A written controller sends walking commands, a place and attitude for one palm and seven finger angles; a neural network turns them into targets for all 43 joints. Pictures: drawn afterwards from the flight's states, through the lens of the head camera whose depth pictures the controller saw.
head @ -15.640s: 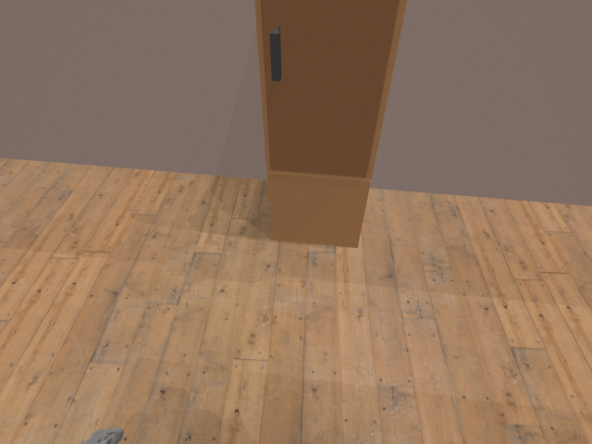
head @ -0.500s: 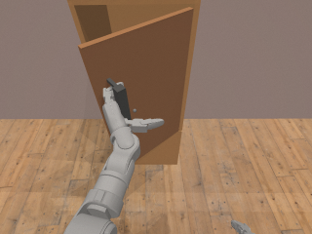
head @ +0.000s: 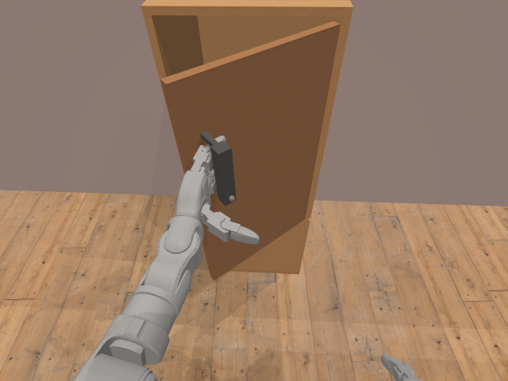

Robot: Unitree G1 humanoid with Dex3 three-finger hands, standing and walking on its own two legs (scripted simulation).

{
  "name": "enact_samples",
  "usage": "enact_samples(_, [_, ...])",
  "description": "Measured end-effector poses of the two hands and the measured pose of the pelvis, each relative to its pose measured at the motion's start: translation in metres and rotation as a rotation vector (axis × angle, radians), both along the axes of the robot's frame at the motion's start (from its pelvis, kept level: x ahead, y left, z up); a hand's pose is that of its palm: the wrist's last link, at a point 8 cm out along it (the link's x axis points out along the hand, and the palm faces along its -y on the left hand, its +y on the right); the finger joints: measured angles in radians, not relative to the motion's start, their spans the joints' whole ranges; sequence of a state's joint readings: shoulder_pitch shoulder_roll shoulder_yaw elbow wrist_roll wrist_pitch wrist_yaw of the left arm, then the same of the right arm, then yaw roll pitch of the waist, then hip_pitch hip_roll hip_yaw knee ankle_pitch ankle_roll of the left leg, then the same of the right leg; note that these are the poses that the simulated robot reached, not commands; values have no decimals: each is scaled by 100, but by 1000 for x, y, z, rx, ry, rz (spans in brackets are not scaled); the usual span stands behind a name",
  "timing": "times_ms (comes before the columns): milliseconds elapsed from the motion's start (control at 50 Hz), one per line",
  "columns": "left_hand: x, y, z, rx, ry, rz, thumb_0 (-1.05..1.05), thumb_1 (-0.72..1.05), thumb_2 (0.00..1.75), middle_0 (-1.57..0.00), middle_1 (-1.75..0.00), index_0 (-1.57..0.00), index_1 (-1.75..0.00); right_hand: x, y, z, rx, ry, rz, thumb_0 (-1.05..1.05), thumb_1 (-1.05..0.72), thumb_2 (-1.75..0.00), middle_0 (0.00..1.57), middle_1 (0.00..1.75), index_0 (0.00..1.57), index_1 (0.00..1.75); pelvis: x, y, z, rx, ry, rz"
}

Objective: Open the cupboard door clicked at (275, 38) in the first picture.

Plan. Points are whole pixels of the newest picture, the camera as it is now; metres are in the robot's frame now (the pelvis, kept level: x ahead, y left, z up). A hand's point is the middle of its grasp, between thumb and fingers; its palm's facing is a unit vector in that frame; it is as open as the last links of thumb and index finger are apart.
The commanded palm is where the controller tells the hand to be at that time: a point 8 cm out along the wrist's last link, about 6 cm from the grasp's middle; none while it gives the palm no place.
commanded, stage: slide the hand sideways off the handle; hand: left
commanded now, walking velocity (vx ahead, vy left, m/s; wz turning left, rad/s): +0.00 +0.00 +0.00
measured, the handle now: (217, 168) +0.44 +0.09 +0.11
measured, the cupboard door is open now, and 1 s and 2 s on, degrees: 40 41 41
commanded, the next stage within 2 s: draw the hand back to the body in 0.92 s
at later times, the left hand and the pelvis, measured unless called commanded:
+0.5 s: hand (212, 218) +0.33 +0.09 +0.10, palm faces -0.03 -1.00 -0.01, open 16.3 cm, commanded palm +0.30 +0.14 +0.10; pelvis +0.01 +0.00 +0.01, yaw -2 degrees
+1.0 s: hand (184, 244) +0.29 +0.12 +0.10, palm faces -0.01 -1.00 -0.03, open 16.3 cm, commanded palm +0.26 +0.17 +0.10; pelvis +0.01 -0.02 +0.00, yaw +0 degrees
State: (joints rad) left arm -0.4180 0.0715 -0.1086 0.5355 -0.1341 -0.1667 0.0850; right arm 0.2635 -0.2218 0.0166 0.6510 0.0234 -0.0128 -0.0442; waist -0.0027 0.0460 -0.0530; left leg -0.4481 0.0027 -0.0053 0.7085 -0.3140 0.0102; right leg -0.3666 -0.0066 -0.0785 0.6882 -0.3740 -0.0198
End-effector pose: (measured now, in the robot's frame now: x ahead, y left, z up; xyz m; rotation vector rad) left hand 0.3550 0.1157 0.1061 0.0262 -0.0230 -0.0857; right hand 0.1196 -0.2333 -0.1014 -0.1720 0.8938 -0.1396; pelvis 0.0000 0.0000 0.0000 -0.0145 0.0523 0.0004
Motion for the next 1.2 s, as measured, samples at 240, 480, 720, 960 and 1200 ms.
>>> enact_samples(240, [-15, -3, -4, -33, -32, 23, -2, -50, 30, -13, -33, -13, -31, 9, 11, 12, 41, -68, 23, 1, -90, -90, 20, 30, 20, 30, 5, 3, 2, 11, 0, -37])
enact_samples(480, [-42, 22, -3, -22, -14, 58, -2, -50, 30, -15, -31, -15, -30, 44, 8, 25, 34, -132, 46, 1, -90, -90, 21, 30, 20, 30, 13, -4, 5, 11, -20, -33])
enact_samples(720, [-72, 38, -5, -7, 14, 61, -2, -50, 30, -15, -30, -15, -30, 69, 1, 36, 25, -201, 75, 1, -90, -90, 20, 30, 20, 30, 17, -14, 6, 15, -32, -18])
enact_samples(960, [-88, 58, -3, 9, 2, 81, -2, -50, 30, -15, -30, -15, -30, 61, -7, 30, 20, -197, 73, 1, -90, -90, 21, 30, 20, 30, 13, -22, 5, 16, -35, -9])
enact_samples(1200, [-96, 70, 7, 9, -30, 77, -2, -50, 30, -15, -30, -15, -30, 49, -15, 31, 3, -214, 44, 1, -90, -90, 21, 30, 20, 30, 11, -21, 6, 16, -40, -15])
